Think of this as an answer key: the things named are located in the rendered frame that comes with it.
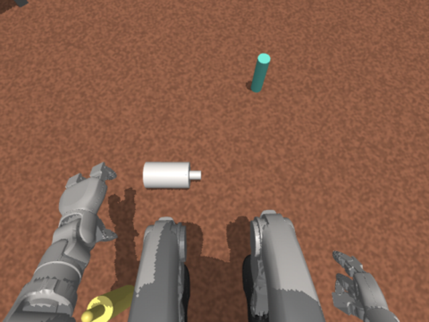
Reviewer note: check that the right robot foot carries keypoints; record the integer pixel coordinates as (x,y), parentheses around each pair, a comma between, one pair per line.
(248,288)

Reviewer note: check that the left robot hand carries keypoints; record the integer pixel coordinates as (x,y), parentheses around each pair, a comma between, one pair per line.
(88,194)

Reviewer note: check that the right robot arm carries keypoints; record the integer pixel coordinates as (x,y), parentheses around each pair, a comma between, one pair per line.
(379,315)

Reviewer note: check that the right robot hand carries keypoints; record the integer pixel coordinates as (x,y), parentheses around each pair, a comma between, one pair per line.
(363,292)

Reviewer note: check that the left robot arm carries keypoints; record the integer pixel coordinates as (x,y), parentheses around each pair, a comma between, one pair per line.
(51,296)

